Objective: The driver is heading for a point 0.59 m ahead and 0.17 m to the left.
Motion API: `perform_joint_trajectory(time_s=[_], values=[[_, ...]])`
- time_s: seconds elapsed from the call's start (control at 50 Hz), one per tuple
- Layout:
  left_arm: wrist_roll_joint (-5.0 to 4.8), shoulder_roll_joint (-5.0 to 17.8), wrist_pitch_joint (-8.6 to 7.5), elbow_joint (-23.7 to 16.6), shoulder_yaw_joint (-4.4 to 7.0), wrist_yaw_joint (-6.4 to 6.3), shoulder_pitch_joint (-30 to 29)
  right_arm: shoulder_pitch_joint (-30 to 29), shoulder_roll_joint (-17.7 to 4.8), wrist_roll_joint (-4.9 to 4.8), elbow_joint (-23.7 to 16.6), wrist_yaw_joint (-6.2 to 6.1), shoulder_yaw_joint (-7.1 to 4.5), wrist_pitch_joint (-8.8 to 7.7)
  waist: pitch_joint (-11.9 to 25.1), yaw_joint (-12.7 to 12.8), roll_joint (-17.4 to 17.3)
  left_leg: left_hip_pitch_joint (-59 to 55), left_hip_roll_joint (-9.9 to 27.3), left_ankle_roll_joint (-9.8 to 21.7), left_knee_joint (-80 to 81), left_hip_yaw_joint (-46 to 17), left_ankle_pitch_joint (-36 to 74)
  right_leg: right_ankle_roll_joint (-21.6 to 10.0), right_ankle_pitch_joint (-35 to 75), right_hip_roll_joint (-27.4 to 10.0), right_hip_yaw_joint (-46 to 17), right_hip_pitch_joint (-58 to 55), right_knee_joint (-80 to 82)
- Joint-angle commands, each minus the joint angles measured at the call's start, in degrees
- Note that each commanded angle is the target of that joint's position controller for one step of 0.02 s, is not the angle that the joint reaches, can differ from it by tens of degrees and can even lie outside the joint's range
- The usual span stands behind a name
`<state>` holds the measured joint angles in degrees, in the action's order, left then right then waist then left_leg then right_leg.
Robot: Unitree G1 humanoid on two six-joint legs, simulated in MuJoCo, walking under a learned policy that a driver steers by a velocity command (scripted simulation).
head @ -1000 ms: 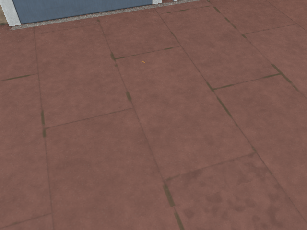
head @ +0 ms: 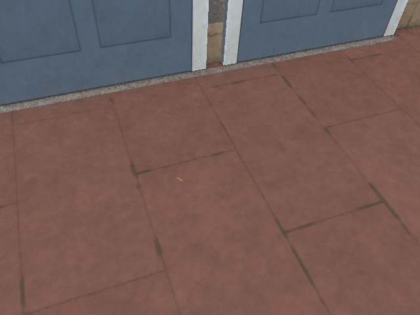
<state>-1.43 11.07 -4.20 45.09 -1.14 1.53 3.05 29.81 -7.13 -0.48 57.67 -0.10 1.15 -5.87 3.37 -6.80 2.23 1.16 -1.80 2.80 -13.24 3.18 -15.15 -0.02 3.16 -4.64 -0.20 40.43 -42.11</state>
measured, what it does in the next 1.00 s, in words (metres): walks ahead, turning left: right foot, then left foot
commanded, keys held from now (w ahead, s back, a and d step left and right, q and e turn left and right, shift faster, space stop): w+q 0.68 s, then no key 0.32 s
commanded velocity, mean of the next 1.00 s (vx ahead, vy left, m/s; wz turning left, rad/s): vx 0.43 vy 0.00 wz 0.45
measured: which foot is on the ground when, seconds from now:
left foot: down 0.00-0.12, up 0.14-0.60, down 0.62-1.00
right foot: up 0.00-0.10, down 0.12-0.62, up 0.64-1.00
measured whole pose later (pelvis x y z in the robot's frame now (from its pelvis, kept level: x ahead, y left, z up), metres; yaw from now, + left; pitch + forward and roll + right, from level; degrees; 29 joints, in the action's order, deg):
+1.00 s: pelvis +0.49 +0.11 +0.00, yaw +29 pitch +3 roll +1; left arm 0.6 14.6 -3.8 41.5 2.4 -0.4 5.7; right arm 13.8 -14.6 0.0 42.3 -0.2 -3.4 -2.3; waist -1.2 -2.5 2.9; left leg 11.7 -5.8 4.4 -22.5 -2.1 -13.2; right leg 2.2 -1.7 -4.0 -2.7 35.9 -39.7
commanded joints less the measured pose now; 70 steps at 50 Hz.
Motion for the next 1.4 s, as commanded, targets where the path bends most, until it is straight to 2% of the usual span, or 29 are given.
perform_joint_trajectory(time_s=[0.02,0.06,0.1,0.12,0.14,0.16,0.18,0.2,0.26,0.38,0.52,0.56,0.6,0.62,0.64,0.66,0.68,0.74,0.86,1.0,1.06,1.1,1.12,1.14,1.18,1.22,1.26,1.3,1.4], values=[[-0.79,4.52,-2.11,-5.86,1.71,0.61,-10.06,1.79,-11.28,-0.49,-2.77,-0.87,-3.15,0.90,-9.45,1.93,-8.89,-2.18,15.19,9.23,3.90,-13.34,8.27,0.71,-4.54,1.93,0.27,-0.38,11.89],[-0.58,6.59,-2.80,-5.37,2.62,0.71,-7.50,0.89,-12.80,-0.62,-3.31,-1.23,-4.05,1.53,-8.71,3.88,-10.57,-1.68,15.43,8.63,0.09,-14.44,14.13,0.23,-7.38,3.46,0.29,-8.71,16.84],[-0.23,11.49,-3.40,-2.22,5.10,-0.06,5.88,-1.33,-12.24,0.09,-4.84,-1.03,-4.20,1.76,0.19,10.27,-9.98,2.12,11.54,6.11,-15.07,-11.79,28.17,-2.78,-8.56,3.63,-0.13,-28.74,18.14],[1.11,15.33,-3.44,-0.72,6.22,-0.77,18.01,-4.82,-9.86,0.90,-8.10,-0.65,-3.39,1.48,10.66,15.50,-5.28,14.31,8.23,4.37,-32.32,-9.37,18.68,-6.86,-10.80,-6.33,-9.50,-47.86,14.56],[2.52,20.51,-2.77,-0.79,7.52,-1.20,22.40,-0.60,-1.47,0.49,-10.55,-0.45,-1.31,0.30,18.13,13.20,12.91,38.00,-1.25,-0.19,-51.69,-4.20,-8.60,-15.29,-12.25,-20.98,-32.77,-68.06,18.41],[3.10,14.52,-2.72,-1.94,6.21,-1.51,20.01,-0.90,-6.36,-1.12,-10.46,-0.36,-2.29,-0.67,19.53,13.18,13.17,44.09,1.46,-0.21,-63.40,-10.92,-14.51,-16.96,-19.41,-21.40,-42.42,-64.89,24.33],[2.44,10.19,-2.72,-2.57,5.22,-1.83,15.85,-5.60,-10.78,-2.00,-11.43,-0.35,-3.70,-0.63,11.01,12.17,7.77,46.90,4.64,-0.02,-67.19,-11.23,-9.99,-14.25,-19.00,-19.85,-32.38,-56.63,24.61],[1.94,8.32,-2.56,-2.84,4.55,-1.78,12.26,-8.39,-11.44,-1.95,-11.90,-0.46,-4.12,-0.09,6.42,10.44,2.86,44.82,7.22,-0.49,-66.99,-9.83,-4.92,-12.04,-15.45,-17.36,-23.25,-48.03,25.80],[2.00,5.35,-2.73,-1.41,4.03,-1.29,9.14,-9.29,-8.66,-1.86,-12.98,-0.28,-4.63,2.14,-2.13,6.67,3.98,39.38,10.14,-0.88,-62.35,-8.87,1.38,-8.98,-8.47,-10.74,-7.66,-33.34,31.33],[2.49,10.03,-3.22,-0.30,5.74,-1.83,9.76,-17.91,-8.54,-1.22,-18.86,1.07,-4.65,3.22,-7.32,5.92,-0.02,42.58,10.92,-2.04,-47.94,-8.69,10.40,-10.35,1.07,-9.92,3.58,-29.44,33.88],[0.48,14.88,-1.41,0.80,7.55,-2.33,15.35,-30.90,-9.03,-1.17,-24.77,3.88,-4.11,2.79,-8.19,10.62,-0.80,40.90,8.10,1.26,-26.76,-0.87,12.15,-8.12,9.06,-12.70,9.10,-43.11,30.18],[0.21,15.87,-0.65,0.86,7.92,-2.43,15.27,-29.74,-11.34,-0.92,-25.77,3.87,-5.23,3.20,-5.83,8.78,2.03,35.08,4.22,3.38,-25.05,2.32,6.60,-6.78,25.86,-12.31,11.28,-45.60,23.74],[-0.32,17.11,0.42,0.30,8.27,-2.83,13.78,-17.82,-15.48,-0.76,-23.47,3.27,-7.71,3.58,1.36,1.51,2.88,17.75,-1.41,6.50,-20.70,5.05,6.71,-4.67,37.26,-10.11,14.00,-43.06,6.26],[0.22,15.45,0.23,-0.71,7.63,-3.17,14.00,-7.72,-20.05,-0.55,-20.95,2.02,-9.92,4.02,6.63,-2.83,0.27,-0.13,0.09,9.01,-19.46,-0.63,9.39,-2.03,26.26,-7.60,14.07,-30.93,-9.22],[2.96,6.82,-0.93,-4.03,5.01,-2.69,18.29,-6.72,-26.90,-0.79,-20.57,1.12,-11.02,3.93,10.37,2.70,-15.40,-20.25,15.90,17.46,-17.08,-29.59,7.69,1.59,-27.34,1.96,12.28,-4.25,-30.77],[1.33,8.65,-3.44,-5.94,4.58,-2.02,15.18,-4.74,-24.88,-0.39,-22.62,1.41,-10.02,2.99,21.83,0.68,-13.54,-25.91,22.37,23.51,-6.47,-52.49,0.82,1.92,-37.11,6.64,-2.69,3.35,-41.46],[-0.80,11.24,-4.53,-7.62,5.35,-1.53,9.38,-5.90,-20.84,0.12,-22.13,1.61,-9.00,2.45,16.04,-0.61,-9.33,-23.03,20.36,19.79,-5.04,-45.02,2.23,0.95,-31.69,3.42,-5.54,8.94,-42.01],[1.58,12.25,-3.72,-6.40,5.80,-2.78,10.38,-18.21,-14.40,0.34,-24.28,1.57,-6.89,1.99,3.91,7.25,-1.97,3.26,15.13,14.67,-5.92,-24.34,30.19,1.19,-23.69,-2.73,-4.07,-0.99,-31.31],[2.62,7.69,-0.05,-5.98,4.81,-3.36,9.80,-18.10,-16.06,0.74,-20.87,0.35,-7.04,1.57,2.36,8.90,-4.93,14.30,10.37,12.27,-4.64,-10.75,47.67,3.14,-13.60,-0.89,-1.33,-8.04,-13.96],[1.89,8.42,-0.29,-7.54,4.96,-1.52,1.12,-15.41,-14.92,0.56,-17.81,-0.38,-6.24,3.19,2.39,4.50,-7.78,7.89,11.54,9.62,-8.64,-12.08,36.20,1.49,-3.98,1.95,-1.61,-11.96,5.58],[2.61,8.62,-0.90,-7.07,5.48,-0.95,3.89,-17.09,-13.88,-0.03,-17.45,-0.46,-5.72,3.35,2.33,6.99,-7.72,7.27,10.62,7.11,-15.06,-13.96,31.15,-1.46,-1.24,3.65,-0.41,-18.50,15.83],[4.15,12.99,-1.29,-7.69,6.26,-1.61,5.52,-11.48,-11.21,1.93,-17.51,-0.40,-5.00,2.34,6.68,3.92,0.01,14.61,2.96,1.72,-23.20,-11.03,15.54,-6.34,34.31,-5.53,-8.44,-34.25,13.65],[4.35,9.64,-0.71,-7.13,5.44,-1.95,7.02,-6.55,-9.40,1.67,-15.82,-0.73,-4.46,2.19,11.68,3.72,7.68,20.49,0.93,-1.89,-28.53,-9.32,1.16,-13.89,38.74,-11.55,-14.27,-41.88,12.11],[3.22,5.71,0.11,-6.62,4.39,-1.98,7.96,-8.65,-11.14,1.65,-15.93,-0.75,-4.60,2.72,12.66,5.35,9.84,20.94,1.86,-3.78,-30.46,-8.58,-10.23,-16.78,34.05,-14.03,-18.47,-40.78,14.28],[2.83,5.65,1.31,-6.24,3.90,-1.61,6.19,-12.98,-11.28,0.92,-16.62,-0.91,-4.94,5.14,9.35,5.20,7.03,20.83,3.18,-4.64,-29.05,-8.13,-15.37,-15.15,16.02,-13.02,-19.99,-35.32,17.65],[2.46,7.86,2.23,-7.48,4.37,-1.35,0.00,-12.19,-10.21,1.14,-15.41,-0.81,-4.90,7.05,5.19,2.45,4.93,11.89,3.76,-3.74,-17.65,-7.06,-3.59,-9.33,-2.01,-7.76,-13.73,-24.23,19.30],[2.29,7.78,2.60,-7.33,4.51,-1.16,1.42,-13.78,-12.14,1.84,-15.52,-0.77,-5.22,7.85,0.37,5.14,1.52,13.26,4.28,-1.33,-14.19,-8.48,-3.10,-4.02,-21.88,-1.50,-7.41,-20.02,19.32],[2.45,7.43,2.16,-7.18,4.50,-1.27,1.13,-14.60,-10.86,1.35,-15.00,-0.86,-5.08,7.16,-2.30,5.89,-1.42,19.01,3.93,0.22,-13.72,-8.42,-8.15,-2.50,-20.53,0.74,-4.70,-24.12,17.27],[1.96,5.51,1.63,-5.56,4.50,-2.18,3.04,-13.99,-10.15,1.36,-13.74,-1.42,-5.15,4.82,1.73,6.42,-2.62,16.46,4.01,-1.57,-15.44,-7.87,4.25,-4.66,0.36,0.70,-3.69,-29.95,11.33]])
